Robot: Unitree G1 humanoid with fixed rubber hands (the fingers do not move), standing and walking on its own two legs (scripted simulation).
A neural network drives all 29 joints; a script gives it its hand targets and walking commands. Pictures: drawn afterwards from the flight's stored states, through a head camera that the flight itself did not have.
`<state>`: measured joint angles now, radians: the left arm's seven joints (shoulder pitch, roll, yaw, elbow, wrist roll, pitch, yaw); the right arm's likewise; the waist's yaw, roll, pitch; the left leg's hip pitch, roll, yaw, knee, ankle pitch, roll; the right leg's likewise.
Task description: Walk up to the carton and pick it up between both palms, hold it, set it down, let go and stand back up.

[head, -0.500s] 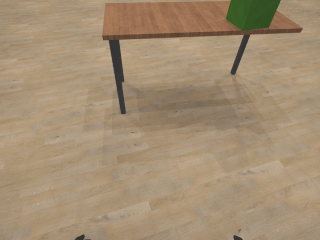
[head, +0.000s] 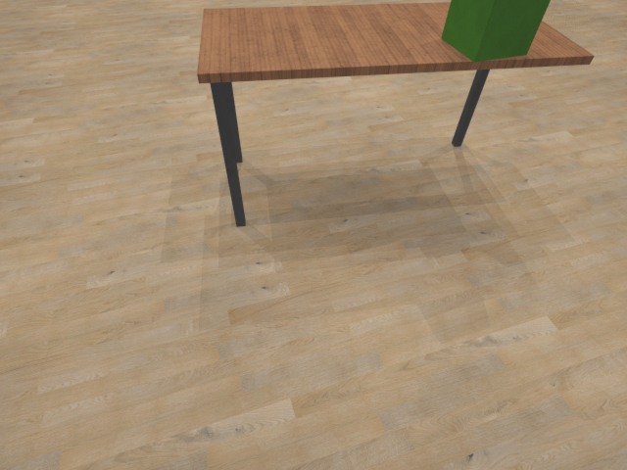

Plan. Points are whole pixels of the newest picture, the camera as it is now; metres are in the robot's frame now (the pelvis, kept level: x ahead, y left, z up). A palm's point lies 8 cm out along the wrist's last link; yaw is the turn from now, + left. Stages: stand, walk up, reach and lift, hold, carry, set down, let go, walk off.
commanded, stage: stand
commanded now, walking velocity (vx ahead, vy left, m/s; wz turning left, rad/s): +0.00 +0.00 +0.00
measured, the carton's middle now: (496, 6) +1.43 -0.62 +0.07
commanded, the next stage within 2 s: walk up in 0.34 s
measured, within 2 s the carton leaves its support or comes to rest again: neither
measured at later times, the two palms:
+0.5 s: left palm out of the picture -0.01 +0.20 -0.14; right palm out of the picture -0.02 -0.22 -0.14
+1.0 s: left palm (143, 444) +0.21 +0.24 -0.12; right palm out of the picture +0.08 -0.31 -0.11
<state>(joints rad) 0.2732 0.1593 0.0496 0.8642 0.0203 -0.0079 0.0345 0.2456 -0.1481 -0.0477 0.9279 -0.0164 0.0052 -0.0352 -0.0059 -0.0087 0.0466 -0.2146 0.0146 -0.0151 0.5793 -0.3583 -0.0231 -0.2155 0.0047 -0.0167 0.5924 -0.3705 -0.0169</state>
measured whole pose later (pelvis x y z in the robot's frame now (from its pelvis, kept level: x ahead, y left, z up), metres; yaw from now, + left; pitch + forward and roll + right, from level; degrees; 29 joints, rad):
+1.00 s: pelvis +0.09 -0.03 -0.01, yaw +4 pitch -3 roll +3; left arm 0.18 0.31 0.06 0.70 0.07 0.02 -0.07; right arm 0.48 -0.24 -0.07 0.80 -0.06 -0.08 -0.06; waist -0.03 -0.12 0.09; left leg -0.05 -0.01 -0.02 0.55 -0.46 -0.04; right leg -0.59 -0.15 0.01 0.98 -0.33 0.04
